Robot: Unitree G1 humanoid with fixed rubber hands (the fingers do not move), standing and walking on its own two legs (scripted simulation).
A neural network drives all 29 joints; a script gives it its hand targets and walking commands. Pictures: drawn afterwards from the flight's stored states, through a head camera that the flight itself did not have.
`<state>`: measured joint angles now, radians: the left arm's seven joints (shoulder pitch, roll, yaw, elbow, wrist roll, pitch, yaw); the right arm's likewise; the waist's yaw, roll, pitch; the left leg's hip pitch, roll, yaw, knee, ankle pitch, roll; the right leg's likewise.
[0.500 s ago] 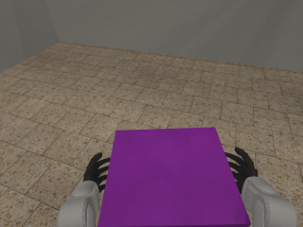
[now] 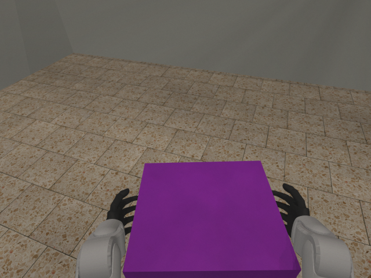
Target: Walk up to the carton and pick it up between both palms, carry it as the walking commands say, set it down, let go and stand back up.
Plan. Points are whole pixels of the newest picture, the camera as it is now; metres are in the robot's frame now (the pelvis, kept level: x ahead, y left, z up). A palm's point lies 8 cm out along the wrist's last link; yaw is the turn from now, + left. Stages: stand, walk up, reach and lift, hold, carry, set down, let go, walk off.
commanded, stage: carry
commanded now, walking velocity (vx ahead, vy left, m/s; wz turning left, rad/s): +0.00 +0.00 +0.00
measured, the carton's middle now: (204, 237) +0.25 +0.00 -0.03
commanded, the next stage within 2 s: hold in 1.06 s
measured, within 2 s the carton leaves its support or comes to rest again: neither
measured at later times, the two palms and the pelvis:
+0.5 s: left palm (120, 223) +0.25 +0.17 +0.05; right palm (297, 220) +0.25 -0.19 +0.05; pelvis +0.00 -0.01 +0.00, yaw +0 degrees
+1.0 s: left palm (121, 219) +0.25 +0.17 +0.05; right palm (299, 216) +0.26 -0.19 +0.06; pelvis +0.01 -0.01 +0.00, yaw +0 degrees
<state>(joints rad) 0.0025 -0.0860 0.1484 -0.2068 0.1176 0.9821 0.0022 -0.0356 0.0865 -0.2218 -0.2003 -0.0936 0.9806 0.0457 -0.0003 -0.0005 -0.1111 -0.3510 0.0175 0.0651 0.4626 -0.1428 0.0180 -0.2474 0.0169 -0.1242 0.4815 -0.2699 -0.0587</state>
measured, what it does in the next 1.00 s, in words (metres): stands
